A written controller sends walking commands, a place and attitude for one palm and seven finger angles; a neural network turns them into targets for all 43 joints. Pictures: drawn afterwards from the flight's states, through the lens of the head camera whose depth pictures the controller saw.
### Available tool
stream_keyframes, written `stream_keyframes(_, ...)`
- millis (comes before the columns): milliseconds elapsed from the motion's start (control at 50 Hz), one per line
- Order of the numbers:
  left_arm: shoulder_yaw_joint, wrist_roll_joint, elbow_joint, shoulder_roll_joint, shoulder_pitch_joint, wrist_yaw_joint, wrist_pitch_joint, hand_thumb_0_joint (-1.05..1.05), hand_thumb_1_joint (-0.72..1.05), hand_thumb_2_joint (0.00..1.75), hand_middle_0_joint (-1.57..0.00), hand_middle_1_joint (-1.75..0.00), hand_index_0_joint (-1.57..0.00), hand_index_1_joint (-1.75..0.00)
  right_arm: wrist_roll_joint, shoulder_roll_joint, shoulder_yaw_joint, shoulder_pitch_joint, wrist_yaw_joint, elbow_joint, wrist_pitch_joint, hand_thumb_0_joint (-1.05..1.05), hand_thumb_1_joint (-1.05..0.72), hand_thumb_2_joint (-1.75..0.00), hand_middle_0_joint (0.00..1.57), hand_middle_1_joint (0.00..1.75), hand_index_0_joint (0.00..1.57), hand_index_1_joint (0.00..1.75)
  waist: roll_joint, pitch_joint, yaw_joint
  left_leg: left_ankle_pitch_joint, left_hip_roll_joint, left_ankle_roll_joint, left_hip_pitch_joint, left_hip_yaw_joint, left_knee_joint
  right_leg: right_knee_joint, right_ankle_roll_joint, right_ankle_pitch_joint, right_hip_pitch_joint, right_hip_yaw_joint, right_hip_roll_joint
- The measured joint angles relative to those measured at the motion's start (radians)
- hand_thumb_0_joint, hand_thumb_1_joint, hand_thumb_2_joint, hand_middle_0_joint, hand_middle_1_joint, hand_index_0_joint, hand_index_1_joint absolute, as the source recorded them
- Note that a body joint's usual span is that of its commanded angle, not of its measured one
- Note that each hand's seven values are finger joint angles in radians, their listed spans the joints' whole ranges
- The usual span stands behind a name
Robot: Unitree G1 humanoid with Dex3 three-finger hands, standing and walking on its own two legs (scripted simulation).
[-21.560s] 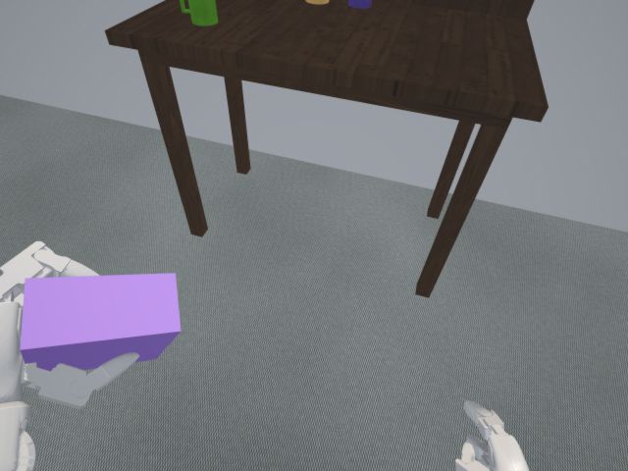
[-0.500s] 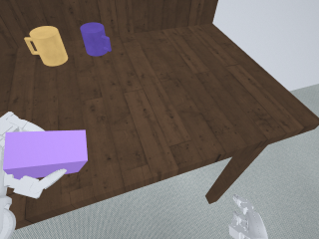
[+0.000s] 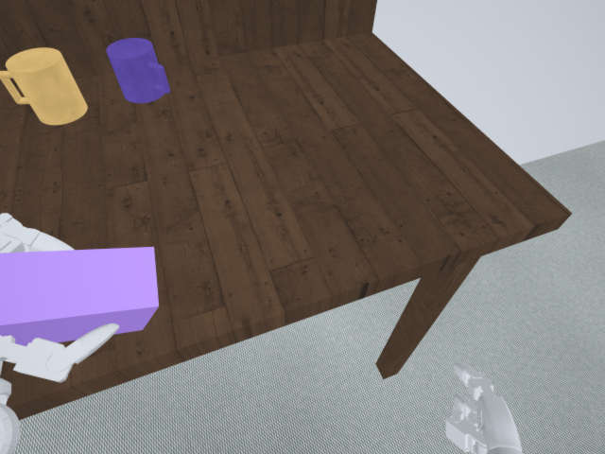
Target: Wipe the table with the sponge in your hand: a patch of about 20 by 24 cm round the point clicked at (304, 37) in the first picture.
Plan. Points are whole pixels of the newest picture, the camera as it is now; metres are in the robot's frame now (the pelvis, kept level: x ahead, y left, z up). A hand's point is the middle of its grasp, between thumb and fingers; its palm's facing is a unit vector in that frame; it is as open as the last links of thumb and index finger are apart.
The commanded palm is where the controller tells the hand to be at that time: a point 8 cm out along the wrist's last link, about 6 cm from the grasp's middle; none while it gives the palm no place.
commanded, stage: come to a stop and stand still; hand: left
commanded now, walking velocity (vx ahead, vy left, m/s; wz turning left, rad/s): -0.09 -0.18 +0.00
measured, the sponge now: (105, 297) +0.23 +0.22 +0.15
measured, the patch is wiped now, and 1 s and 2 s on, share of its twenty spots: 0.00 0.00 0.00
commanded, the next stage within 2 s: look again from close up in 1.02 s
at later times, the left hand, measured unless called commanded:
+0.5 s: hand (17, 264) +0.25 +0.30 +0.17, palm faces +0.43 -0.80 -0.41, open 10.0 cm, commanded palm +0.17 +0.31 +0.18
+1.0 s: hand out of the picture +0.24 +0.33 +0.17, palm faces +0.39 -0.86 -0.34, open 10.0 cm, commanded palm +0.18 +0.37 +0.18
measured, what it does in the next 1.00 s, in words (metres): shifts its weight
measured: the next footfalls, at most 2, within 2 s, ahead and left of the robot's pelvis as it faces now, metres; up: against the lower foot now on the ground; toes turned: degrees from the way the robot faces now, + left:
none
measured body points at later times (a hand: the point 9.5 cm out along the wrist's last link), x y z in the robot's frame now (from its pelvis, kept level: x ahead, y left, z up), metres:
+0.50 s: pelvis +0.00 +0.03 +0.00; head +0.04 +0.03 +0.45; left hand +0.22 +0.34 +0.19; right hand +0.18 -0.20 -0.08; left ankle +0.01 +0.14 -0.74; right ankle +0.01 -0.06 -0.74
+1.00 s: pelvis +0.01 +0.09 +0.00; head +0.05 +0.12 +0.45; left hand +0.22 +0.38 +0.19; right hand +0.21 -0.12 -0.07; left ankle +0.01 +0.14 -0.74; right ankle +0.01 -0.06 -0.74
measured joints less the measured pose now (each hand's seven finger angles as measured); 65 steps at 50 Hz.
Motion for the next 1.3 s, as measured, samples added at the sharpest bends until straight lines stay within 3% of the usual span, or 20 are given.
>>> stream_keyframes(80, -0.001, -0.002, -0.005, 0.0, 0.011, 0.005, 0.001, -0.01, -0.49, 1.02, -0.74, -1.35, -0.75, -1.35, 0.003, -0.01, -0.007, 0.01, -0.005, 0.006, 0.001, 0.01, -0.91, -0.9, 0.2, 0.3, 0.2, 0.3, 0.006, -0.003, -0.009, -0.007, 0.009, 0.001, -0.011, -0.006, 0.016, 0.006, -0.009, -0.003, -0.006, -0.006, 0.009)
stream_keyframes(200, -0.021, 0.002, -0.001, -0.01, 0.036, 0.026, 0.004, -0.01, -0.49, 1.02, -0.74, -1.35, -0.75, -1.35, 0.007, -0.023, -0.002, 0.034, -0.011, 0.032, 0.01, 0.01, -0.91, -0.9, 0.2, 0.3, 0.2, 0.3, 0.02, -0.016, -0.024, -0.022, 0.008, 0.032, -0.013, -0.017, 0.038, -0.002, -0.009, -0.009, 0.01, -0.017, 0.011)
stream_keyframes(300, -0.045, -0.005, -0.001, -0.013, 0.049, 0.023, 0.001, -0.01, -0.49, 1.02, -0.74, -1.35, -0.75, -1.35, 0.003, -0.018, 0.008, 0.041, -0.014, 0.052, 0.017, 0.02, -0.91, -0.9, 0.2, 0.3, 0.2, 0.3, 0.016, -0.021, -0.02, -0.021, -0.004, 0.014, 0.014, -0.012, 0.014, 0.0, 0.004, -0.02, 0.026, -0.013, -0.003)
stream_keyframes(340, -0.023, 0.042, 0.053, 0.072, -0.085, -0.034, -0.029, -0.02, -0.49, 1.02, -0.75, -1.35, -0.75, -1.35, -0.005, -0.002, -0.004, 0.066, -0.024, 0.056, -0.019, 0.02, -0.91, -0.9, 0.2, 0.3, 0.2, 0.3, -0.001, -0.007, 0.022, 0.008, -0.007, 0.026, -0.003, 0.002, 0.029, -0.012, 0.017, -0.012, 0.027, -0.02, -0.01)
stream_keyframes(400, 0.055, 0.043, 0.175, 0.148, -0.228, -0.031, -0.073, -0.02, -0.49, 1.02, -0.75, -1.35, -0.75, -1.35, 0.0, 0.004, 0.015, 0.044, -0.005, 0.059, -0.029, 0.02, -0.91, -0.9, 0.2, 0.3, 0.2, 0.3, -0.017, 0.004, 0.039, 0.003, -0.01, 0.025, -0.006, 0.024, 0.014, 0.011, 0.011, -0.011, -0.002, -0.01, -0.018)
stream_keyframes(460, 0.082, 0.028, 0.217, 0.107, -0.208, -0.013, -0.066, -0.02, -0.49, 1.02, -0.75, -1.35, -0.75, -1.35, 0.004, -0.007, 0.017, 0.016, 0.021, 0.04, -0.039, 0.02, -0.91, -0.9, 0.2, 0.3, 0.2, 0.3, 0.004, 0.007, 0.019, -0.009, -0.018, 0.031, -0.001, 0.053, 0.001, 0.021, 0.035, -0.011, -0.015, 0.019, -0.029)
stream_keyframes(560, 0.002, 0.032, 0.084, -0.01, -0.059, 0.002, -0.057, -0.01, -0.49, 1.02, -0.74, -1.35, -0.75, -1.35, -0.004, -0.006, 0.019, 0.013, 0.035, 0.021, -0.048, 0.01, -0.91, -0.9, 0.2, 0.3, 0.2, 0.3, 0.006, 0.0, 0.003, -0.013, -0.045, 0.068, 0.021, 0.086, -0.012, 0.018, 0.068, -0.013, -0.003, 0.051, -0.056)
stream_keyframes(660, -0.038, 0.037, 0.023, 0.007, -0.03, -0.019, -0.082, -0.01, -0.49, 1.02, -0.74, -1.35, -0.75, -1.35, -0.015, 0.021, 0.036, 0.023, 0.022, 0.025, -0.044, 0.01, -0.91, -0.9, 0.2, 0.3, 0.2, 0.3, -0.039, -0.014, 0.014, -0.016, -0.071, 0.09, 0.039, 0.085, -0.024, 0.014, 0.088, -0.023, 0.015, 0.05, -0.08)
stream_keyframes(760, -0.028, 0.034, 0.059, 0.01, -0.088, -0.018, -0.078, -0.01, -0.49, 1.02, -0.74, -1.35, -0.75, -1.35, -0.017, 0.033, 0.046, 0.008, 0.019, 0.012, -0.04, 0.01, -0.91, -0.9, 0.21, 0.3, 0.2, 0.3, -0.05, -0.011, 0.021, -0.019, -0.09, 0.109, 0.045, 0.085, -0.024, 0.014, 0.105, -0.026, 0.023, 0.05, -0.099)
stream_keyframes(900, -0.017, 0.046, 0.043, 0.009, -0.095, -0.011, -0.061, -0.01, -0.48, 1.02, -0.74, -1.35, -0.75, -1.35, -0.019, 0.05, 0.053, -0.014, 0.035, -0.01, -0.029, 0.01, -0.91, -0.9, 0.21, 0.3, 0.2, 0.3, -0.054, 0.007, 0.009, -0.017, -0.106, 0.122, 0.045, 0.09, -0.025, 0.022, 0.11, -0.029, 0.02, 0.054, -0.115)
stream_keyframes(1120, -0.006, 0.05, 0.008, 0.021, -0.041, -0.003, -0.059, -0.01, -0.48, 1.02, -0.74, -1.35, -0.75, -1.35, -0.015, 0.039, 0.044, 0.01, 0.034, -0.002, -0.003, 0.01, -0.91, -0.9, 0.21, 0.3, 0.2, 0.3, -0.03, 0.019, 0.0, -0.018, -0.096, 0.114, 0.042, 0.074, -0.013, -0.005, 0.116, -0.015, 0.039, 0.037, -0.106)
stream_keyframes(1300, -0.006, 0.049, 0.04, -0.003, -0.035, 0.013, -0.055, -0.01, -0.48, 1.02, -0.74, -1.35, -0.74, -1.35, -0.008, 0.013, 0.028, 0.024, 0.013, 0.02, 0.001, 0.01, -0.91, -0.9, 0.21, 0.3, 0.2, 0.3, -0.016, 0.003, 0.003, -0.006, -0.081, 0.101, 0.04, 0.064, -0.018, -0.024, 0.101, 0.002, 0.045, 0.027, -0.09)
